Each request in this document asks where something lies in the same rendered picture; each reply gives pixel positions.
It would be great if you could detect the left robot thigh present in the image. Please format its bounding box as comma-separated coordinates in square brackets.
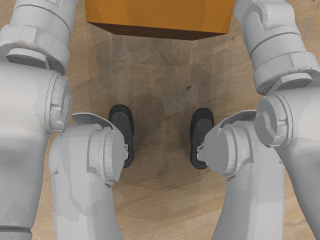
[50, 123, 124, 240]

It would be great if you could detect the left robot foot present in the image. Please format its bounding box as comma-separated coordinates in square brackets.
[108, 104, 134, 168]

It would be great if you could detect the right robot upper arm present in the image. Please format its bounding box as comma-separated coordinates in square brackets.
[253, 85, 320, 240]

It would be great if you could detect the robot left forearm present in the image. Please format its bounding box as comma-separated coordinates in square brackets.
[0, 0, 79, 76]

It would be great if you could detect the carton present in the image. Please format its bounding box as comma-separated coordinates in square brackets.
[85, 0, 235, 41]

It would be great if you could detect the robot right forearm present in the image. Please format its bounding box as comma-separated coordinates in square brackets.
[234, 0, 320, 96]

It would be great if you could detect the left robot upper arm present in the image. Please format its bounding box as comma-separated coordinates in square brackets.
[0, 60, 72, 240]

